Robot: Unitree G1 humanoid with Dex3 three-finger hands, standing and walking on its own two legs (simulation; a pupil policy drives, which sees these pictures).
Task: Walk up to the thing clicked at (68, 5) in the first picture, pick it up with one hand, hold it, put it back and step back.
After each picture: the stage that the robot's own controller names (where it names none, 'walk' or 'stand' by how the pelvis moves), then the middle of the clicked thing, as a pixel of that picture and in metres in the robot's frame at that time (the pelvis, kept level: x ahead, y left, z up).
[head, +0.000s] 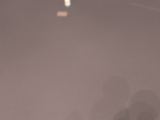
stand; out of the picture +2.37 +0.29 -0.65
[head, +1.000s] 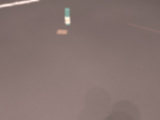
walk; (67, 16) +2.25 +0.24 -0.64
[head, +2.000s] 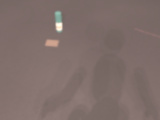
walk; (58, 22) +1.64 +0.26 -0.65
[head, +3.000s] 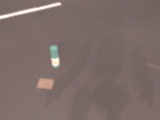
walk; (54, 57) +1.11 +0.27 -0.65
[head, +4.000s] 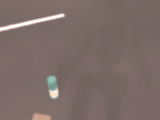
walk; (53, 88) +0.74 +0.25 -0.65
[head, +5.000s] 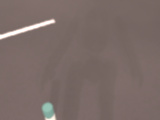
stand; (49, 114) +0.50 +0.22 -0.65
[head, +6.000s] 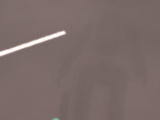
stand; out of the picture +0.43 +0.23 -0.65
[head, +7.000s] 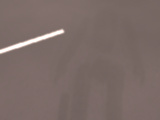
stand; out of the picture +0.40 +0.21 -0.65
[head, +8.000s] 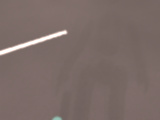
stand; out of the picture +0.44 +0.21 -0.66
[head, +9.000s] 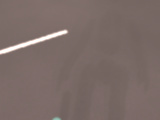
stand; out of the picture +0.43 +0.21 -0.66
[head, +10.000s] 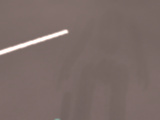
stand; out of the picture +0.42 +0.21 -0.66
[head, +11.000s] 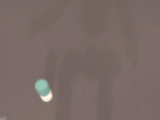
go down; (44, 91) +0.46 +0.22 -0.51
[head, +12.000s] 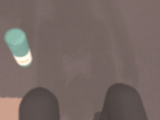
go down; (20, 50) +0.50 +0.25 -0.25
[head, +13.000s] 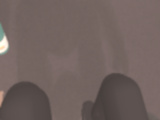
close in; out of the picture +0.49 +0.27 -0.21
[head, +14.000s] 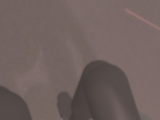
close; out of the picture +0.48 +0.31 -0.16
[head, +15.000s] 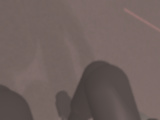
lift; out of the picture +0.46 +0.31 -0.16
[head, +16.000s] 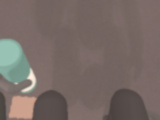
lift; (18, 72) +0.36 +0.22 -0.03
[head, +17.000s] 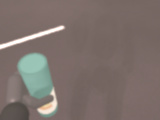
hold; (41, 90) +0.31 +0.16 +0.07
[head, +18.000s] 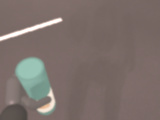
hold; (39, 90) +0.32 +0.16 +0.03
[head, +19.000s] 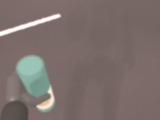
crouch; (39, 88) +0.34 +0.17 +0.02
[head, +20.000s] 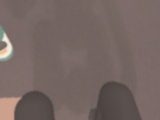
crouch; out of the picture +0.48 +0.24 -0.04
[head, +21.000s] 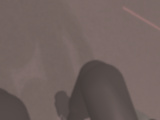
lower; out of the picture +0.46 +0.30 -0.17
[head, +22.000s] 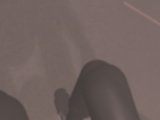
lower; out of the picture +0.47 +0.31 -0.17
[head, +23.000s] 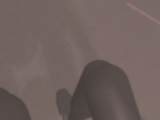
lower; out of the picture +0.46 +0.30 -0.17
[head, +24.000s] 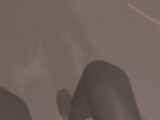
lower; out of the picture +0.46 +0.30 -0.17
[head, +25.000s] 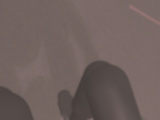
loosen; out of the picture +0.46 +0.28 -0.17
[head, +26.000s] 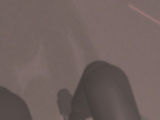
rise; out of the picture +0.44 +0.28 -0.17
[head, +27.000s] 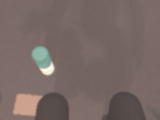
walk; (44, 62) +0.48 +0.21 -0.34
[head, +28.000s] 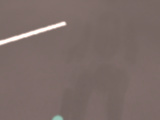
stand; out of the picture +0.41 +0.18 -0.59
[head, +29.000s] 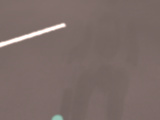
stand; out of the picture +0.42 +0.19 -0.60
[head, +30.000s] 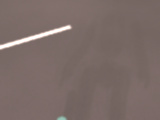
stand; out of the picture +0.42 +0.18 -0.63
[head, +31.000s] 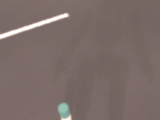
walk; (65, 114) +0.46 +0.16 -0.64
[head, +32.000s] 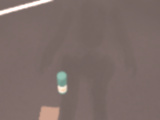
walk; (62, 83) +0.66 +0.14 -0.64
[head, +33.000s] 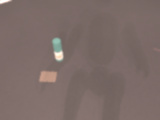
walk; (58, 50) +0.98 +0.28 -0.62
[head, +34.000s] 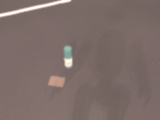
stand; (68, 57) +1.06 +0.17 -0.65
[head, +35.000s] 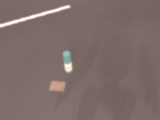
stand; (67, 62) +1.07 +0.20 -0.66
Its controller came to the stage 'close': yes
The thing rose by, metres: 0.68
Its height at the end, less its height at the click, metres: +0.00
